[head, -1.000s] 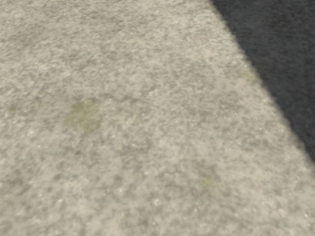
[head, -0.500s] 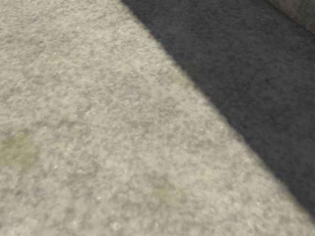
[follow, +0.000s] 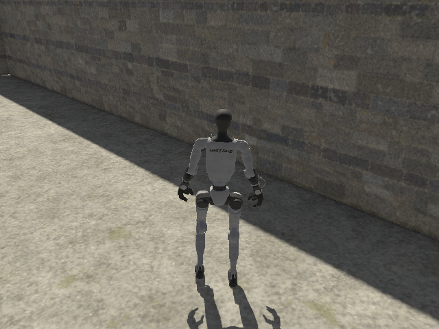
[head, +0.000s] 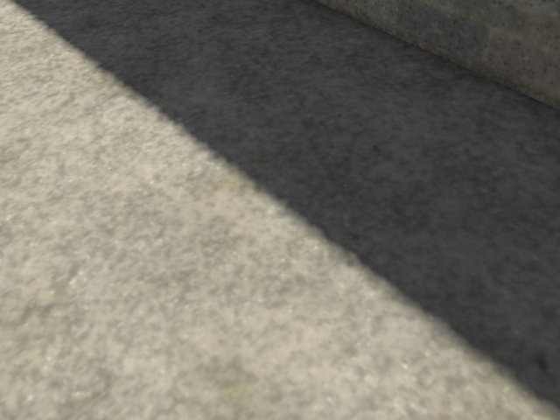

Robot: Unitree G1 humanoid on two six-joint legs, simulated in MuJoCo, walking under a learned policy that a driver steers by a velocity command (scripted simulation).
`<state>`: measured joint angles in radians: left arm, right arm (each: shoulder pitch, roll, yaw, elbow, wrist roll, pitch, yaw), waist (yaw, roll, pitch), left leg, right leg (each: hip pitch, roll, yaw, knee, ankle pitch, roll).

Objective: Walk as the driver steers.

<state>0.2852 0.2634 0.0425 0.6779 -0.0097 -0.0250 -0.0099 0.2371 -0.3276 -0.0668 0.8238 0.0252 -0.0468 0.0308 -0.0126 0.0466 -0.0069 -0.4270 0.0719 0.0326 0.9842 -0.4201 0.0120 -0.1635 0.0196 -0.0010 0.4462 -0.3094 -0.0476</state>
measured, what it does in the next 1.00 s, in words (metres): walks ahead, turning left: left foot, then right foot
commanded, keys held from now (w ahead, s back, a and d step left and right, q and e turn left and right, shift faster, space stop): w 0.04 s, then w+q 0.96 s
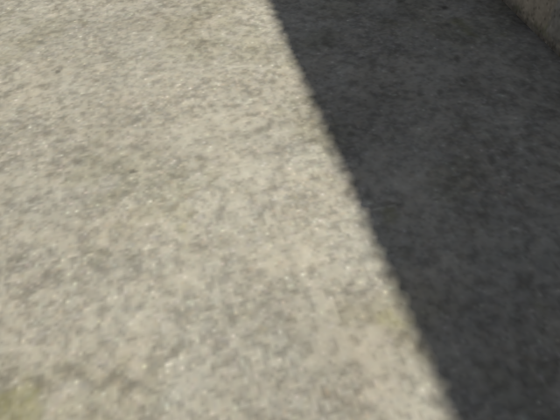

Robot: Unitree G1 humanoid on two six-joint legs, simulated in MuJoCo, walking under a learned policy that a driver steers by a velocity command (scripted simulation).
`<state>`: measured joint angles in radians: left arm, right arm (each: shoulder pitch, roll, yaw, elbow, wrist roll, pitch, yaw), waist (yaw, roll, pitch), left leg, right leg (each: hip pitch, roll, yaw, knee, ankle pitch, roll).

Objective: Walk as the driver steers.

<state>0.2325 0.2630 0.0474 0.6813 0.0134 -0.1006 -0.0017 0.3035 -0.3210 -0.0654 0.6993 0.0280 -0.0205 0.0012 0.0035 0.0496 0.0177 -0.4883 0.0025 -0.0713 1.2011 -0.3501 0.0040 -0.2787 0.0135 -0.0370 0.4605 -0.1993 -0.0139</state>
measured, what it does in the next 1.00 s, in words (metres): walks ahead, turning left: left foot, then right foot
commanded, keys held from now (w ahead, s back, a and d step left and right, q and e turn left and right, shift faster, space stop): w+q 0.68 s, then w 0.32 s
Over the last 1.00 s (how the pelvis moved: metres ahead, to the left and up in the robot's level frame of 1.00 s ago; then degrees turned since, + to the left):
0.54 0.07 0.00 29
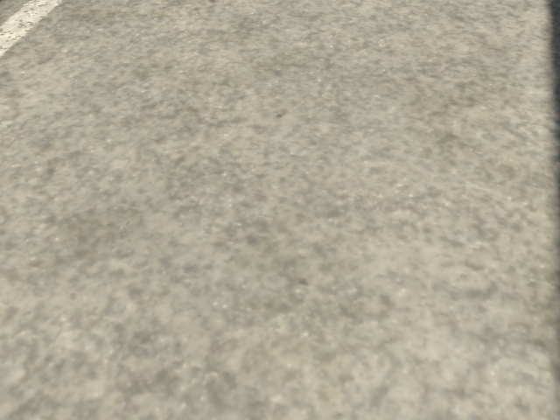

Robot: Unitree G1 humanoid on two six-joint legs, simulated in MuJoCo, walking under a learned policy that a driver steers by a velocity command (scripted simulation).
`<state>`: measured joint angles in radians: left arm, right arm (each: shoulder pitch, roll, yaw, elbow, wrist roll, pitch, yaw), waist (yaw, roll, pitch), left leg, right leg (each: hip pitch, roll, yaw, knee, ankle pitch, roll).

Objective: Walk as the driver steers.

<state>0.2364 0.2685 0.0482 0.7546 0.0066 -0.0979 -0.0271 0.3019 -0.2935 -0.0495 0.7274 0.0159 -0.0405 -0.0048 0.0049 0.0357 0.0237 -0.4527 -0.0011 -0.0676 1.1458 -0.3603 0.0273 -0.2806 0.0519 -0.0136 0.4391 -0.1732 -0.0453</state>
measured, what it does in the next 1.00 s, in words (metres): walks ahead: left foot, then right foot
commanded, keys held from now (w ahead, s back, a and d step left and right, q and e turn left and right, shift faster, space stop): w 1.00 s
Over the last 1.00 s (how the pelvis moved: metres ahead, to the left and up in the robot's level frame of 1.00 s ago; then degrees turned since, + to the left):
0.56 0.13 0.00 30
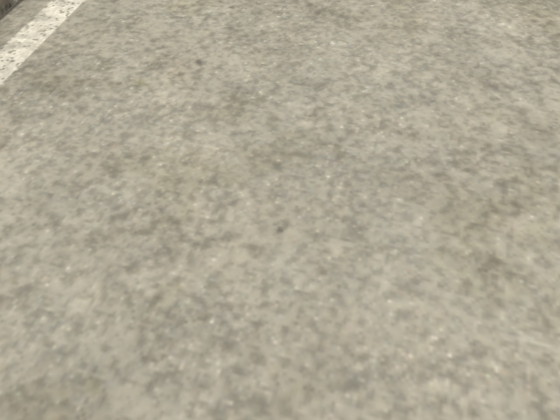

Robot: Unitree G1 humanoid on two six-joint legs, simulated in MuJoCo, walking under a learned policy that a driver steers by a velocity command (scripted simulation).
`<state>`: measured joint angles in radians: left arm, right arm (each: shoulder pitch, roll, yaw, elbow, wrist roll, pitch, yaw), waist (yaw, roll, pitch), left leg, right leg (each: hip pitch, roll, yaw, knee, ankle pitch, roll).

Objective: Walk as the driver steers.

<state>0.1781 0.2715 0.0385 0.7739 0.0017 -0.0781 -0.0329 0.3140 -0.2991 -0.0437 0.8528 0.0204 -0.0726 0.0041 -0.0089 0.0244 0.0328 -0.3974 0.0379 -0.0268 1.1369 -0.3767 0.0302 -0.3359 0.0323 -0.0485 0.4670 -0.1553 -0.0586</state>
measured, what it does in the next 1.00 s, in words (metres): walks ahead, turning right: left foot, then right foot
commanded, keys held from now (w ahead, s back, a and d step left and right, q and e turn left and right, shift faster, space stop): w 0.02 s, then w+e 0.66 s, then no key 0.32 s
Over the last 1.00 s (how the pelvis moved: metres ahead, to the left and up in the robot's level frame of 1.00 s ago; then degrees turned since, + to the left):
0.56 0.01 0.00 0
